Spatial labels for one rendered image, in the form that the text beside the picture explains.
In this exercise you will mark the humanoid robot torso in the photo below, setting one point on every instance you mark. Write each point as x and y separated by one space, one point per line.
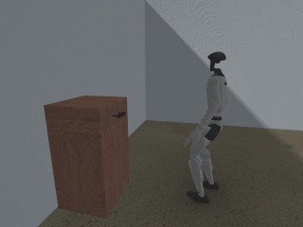
217 119

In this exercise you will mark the drawer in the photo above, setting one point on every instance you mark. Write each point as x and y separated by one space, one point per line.
107 118

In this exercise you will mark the cabinet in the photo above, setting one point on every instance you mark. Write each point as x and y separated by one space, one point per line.
91 168

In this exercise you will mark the robot left upper arm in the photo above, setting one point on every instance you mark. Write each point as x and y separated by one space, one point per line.
214 85

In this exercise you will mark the robot left hand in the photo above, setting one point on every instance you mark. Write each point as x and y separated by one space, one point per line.
195 137

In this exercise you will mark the robot left forearm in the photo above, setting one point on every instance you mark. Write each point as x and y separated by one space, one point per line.
213 107

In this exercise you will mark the robot right thigh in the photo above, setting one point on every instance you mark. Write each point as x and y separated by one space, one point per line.
205 154

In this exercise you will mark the handle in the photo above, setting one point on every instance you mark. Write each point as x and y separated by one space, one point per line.
120 114

